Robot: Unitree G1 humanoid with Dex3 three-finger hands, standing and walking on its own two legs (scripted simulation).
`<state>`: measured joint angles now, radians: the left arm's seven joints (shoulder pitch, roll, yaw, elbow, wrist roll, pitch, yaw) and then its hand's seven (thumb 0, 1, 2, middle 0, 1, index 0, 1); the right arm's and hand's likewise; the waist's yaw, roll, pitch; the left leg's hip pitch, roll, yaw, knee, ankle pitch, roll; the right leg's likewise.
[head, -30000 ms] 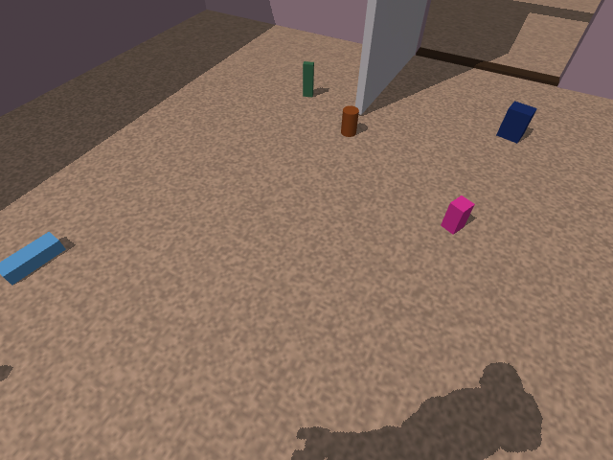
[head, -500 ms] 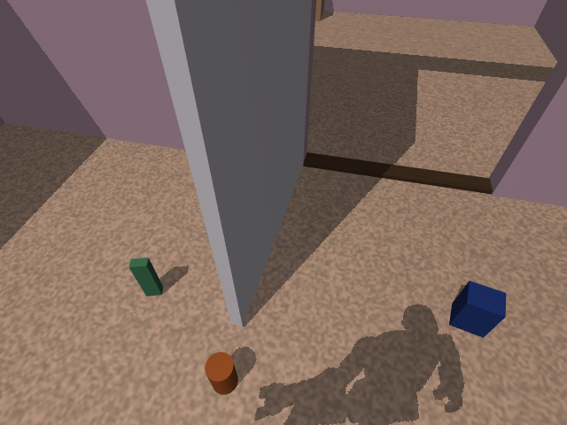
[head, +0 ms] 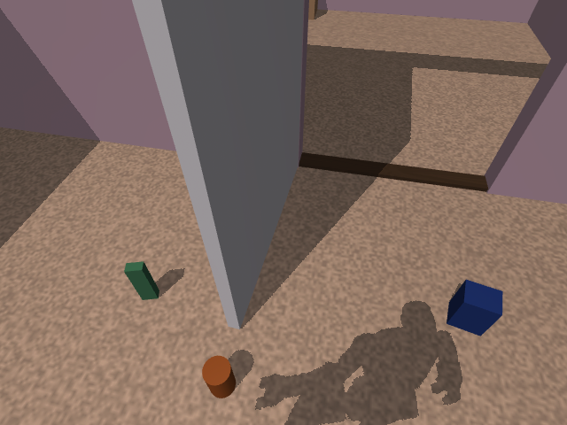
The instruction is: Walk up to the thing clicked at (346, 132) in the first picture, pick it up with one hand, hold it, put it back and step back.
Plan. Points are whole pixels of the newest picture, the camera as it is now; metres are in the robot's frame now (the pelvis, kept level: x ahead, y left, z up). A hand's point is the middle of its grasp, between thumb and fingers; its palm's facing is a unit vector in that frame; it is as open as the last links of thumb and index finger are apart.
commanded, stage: stand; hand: left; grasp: from the side
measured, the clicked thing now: (219, 377) +0.41 +0.20 -0.71
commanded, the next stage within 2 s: step back in 0.60 s
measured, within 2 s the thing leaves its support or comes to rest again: neither
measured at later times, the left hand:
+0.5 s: hand out of the picture +0.09 +0.24 -0.16, palm faces -0.02 -0.94 -0.34, open 7.4 cm
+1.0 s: hand out of the picture +0.11 +0.30 -0.18, palm faces -0.04 -0.93 -0.38, open 7.4 cm
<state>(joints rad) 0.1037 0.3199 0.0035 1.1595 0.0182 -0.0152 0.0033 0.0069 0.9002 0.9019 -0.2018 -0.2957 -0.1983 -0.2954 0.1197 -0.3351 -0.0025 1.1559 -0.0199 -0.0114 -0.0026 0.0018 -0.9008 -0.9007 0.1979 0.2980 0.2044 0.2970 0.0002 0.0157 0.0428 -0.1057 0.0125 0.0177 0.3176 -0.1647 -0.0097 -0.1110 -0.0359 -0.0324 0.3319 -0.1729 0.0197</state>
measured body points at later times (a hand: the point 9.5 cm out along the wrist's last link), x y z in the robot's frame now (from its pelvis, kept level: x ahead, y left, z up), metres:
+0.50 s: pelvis +0.01 +0.00 +0.00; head +0.02 -0.01 +0.45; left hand +0.09 +0.29 -0.13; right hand +0.08 -0.30 -0.14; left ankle +0.01 +0.12 -0.75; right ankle +0.01 -0.13 -0.75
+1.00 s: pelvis -0.05 +0.04 -0.02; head +0.02 +0.06 +0.42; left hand +0.11 +0.35 -0.15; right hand +0.01 -0.29 -0.13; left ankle -0.04 +0.13 -0.75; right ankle -0.04 -0.12 -0.70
